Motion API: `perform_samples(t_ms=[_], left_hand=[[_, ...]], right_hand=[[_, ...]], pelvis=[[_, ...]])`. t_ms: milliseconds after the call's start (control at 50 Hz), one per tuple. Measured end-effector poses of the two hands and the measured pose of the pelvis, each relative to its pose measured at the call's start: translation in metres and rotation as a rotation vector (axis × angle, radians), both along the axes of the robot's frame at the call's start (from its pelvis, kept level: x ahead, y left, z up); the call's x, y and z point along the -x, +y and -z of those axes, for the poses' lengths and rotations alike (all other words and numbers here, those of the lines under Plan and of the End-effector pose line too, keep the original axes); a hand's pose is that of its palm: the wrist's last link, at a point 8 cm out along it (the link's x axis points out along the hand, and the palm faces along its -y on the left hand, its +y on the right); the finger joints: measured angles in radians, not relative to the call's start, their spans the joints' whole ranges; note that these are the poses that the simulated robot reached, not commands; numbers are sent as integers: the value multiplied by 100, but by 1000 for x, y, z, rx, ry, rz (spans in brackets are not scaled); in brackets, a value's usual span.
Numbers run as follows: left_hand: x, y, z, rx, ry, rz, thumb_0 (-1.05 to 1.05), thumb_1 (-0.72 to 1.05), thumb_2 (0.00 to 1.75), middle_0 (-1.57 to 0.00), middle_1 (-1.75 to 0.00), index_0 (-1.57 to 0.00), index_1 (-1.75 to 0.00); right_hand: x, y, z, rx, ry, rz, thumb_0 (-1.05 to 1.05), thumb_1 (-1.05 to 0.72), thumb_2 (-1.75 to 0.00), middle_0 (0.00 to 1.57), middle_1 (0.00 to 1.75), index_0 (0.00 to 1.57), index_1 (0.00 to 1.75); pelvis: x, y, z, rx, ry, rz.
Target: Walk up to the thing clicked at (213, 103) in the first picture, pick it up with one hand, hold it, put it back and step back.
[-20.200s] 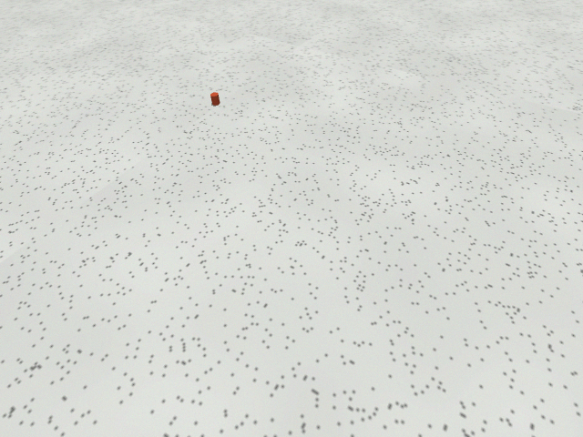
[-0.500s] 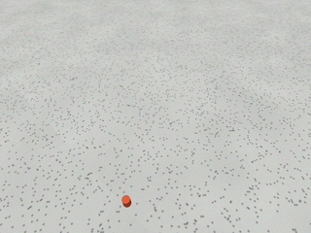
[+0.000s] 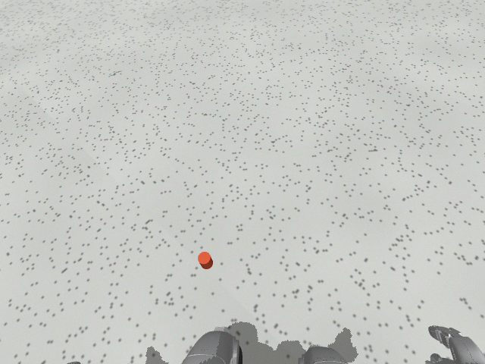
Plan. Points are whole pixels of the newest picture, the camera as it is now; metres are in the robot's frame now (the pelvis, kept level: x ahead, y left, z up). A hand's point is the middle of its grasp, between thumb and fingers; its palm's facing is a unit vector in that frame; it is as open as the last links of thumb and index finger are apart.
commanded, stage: walk up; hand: left
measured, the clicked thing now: (205, 260) +0.52 +0.23 -0.72
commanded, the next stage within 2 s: none
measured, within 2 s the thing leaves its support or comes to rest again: neither
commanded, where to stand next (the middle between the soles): +0.13 +0.01 m, yaw -3 degrees
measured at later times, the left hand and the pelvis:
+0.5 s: hand out of the picture +0.08 +0.30 -0.15, palm faces +0.02 -0.94 -0.34, open 7.4 cm; pelvis +0.01 +0.02 +0.01, yaw +2 degrees
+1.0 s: hand out of the picture +0.11 +0.31 -0.14, palm faces +0.10 -0.89 -0.45, open 7.4 cm; pelvis -0.04 +0.02 -0.02, yaw +5 degrees
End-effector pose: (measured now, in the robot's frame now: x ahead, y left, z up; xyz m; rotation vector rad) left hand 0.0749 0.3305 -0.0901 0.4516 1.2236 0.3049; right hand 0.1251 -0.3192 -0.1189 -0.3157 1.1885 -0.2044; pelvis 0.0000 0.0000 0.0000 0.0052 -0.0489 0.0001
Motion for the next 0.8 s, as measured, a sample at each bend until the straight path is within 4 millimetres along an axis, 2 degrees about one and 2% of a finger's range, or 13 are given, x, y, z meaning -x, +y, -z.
perform_samples(t_ms=[80,140,200,240,300,360,420,520,620,680,720,800], left_hand=[[37,6,-9,-18,56,-20,0,90,90,-20,-30,-20,-30],[49,14,-13,-19,53,-29,1,90,90,-21,-30,-21,-30],[50,22,-10,10,-7,-29,1,90,90,-21,-30,-21,-30],[48,31,0,37,-51,-32,1,90,90,-21,-30,-21,-30],[49,33,9,72,-59,-48,1,90,90,-20,-30,-20,-30],[41,26,10,127,-56,-51,1,90,90,-20,-30,-20,-30],[27,21,13,157,-68,-35,1,90,90,-20,-30,-20,-30],[1,4,20,167,-36,-12,1,90,90,-20,-30,-20,-30],[-31,-25,26,146,-36,13,1,90,90,-20,-30,-20,-30],[-44,-41,21,139,-64,52,1,90,90,-20,-30,-20,-30],[-50,-48,15,135,-86,66,1,90,90,-20,-30,-20,-30],[-57,-49,3,110,-152,65,1,90,90,-21,-30,-21,-30]], right_hand=[[9,9,0,-16,-16,-12,1,-91,-90,20,30,20,30],[28,20,0,-26,7,-28,0,-91,-90,20,30,20,30],[51,33,1,-20,63,-57,0,-91,-90,20,30,20,30],[65,43,0,1,73,-72,0,-91,-90,20,30,20,30],[85,52,-11,13,50,-58,1,-91,-90,20,30,20,30],[100,48,-29,38,50,-33,1,-91,-90,21,30,21,30],[105,34,-41,87,55,-20,1,-90,-90,21,30,21,30],[94,1,-45,151,65,18,1,-90,-90,21,30,21,30],[54,-27,-15,140,57,33,1,-90,-90,20,30,21,30],[31,-23,-4,104,33,4,1,-91,-90,20,30,20,30],[23,-16,0,73,19,-16,1,-91,-90,20,30,20,30],[24,-3,7,33,22,-49,0,-91,-90,20,30,20,30]], pelvis=[[14,8,-5,-22,15,4],[22,17,-8,-16,35,-21],[22,27,-6,-2,46,-57],[21,33,0,-19,31,-74],[12,35,-1,-38,-3,-58],[0,32,-12,-18,-15,-75],[-5,27,-14,-20,-30,-60],[-14,12,-8,-25,-38,-29],[-25,-5,8,6,-22,-11],[-16,-10,7,-9,-17,-9],[-11,-11,4,-17,-12,-12],[-5,-9,3,-13,2,-34]])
